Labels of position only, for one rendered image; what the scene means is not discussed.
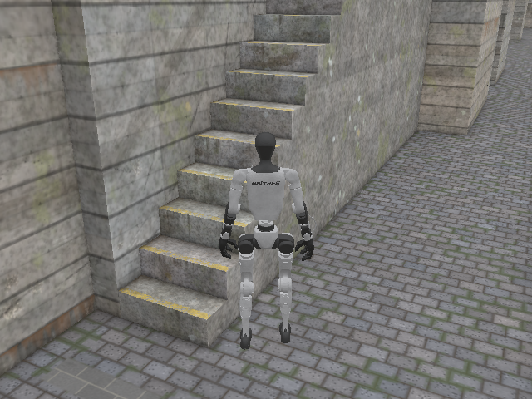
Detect stairs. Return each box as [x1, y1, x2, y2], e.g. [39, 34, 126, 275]
[118, 0, 432, 348]

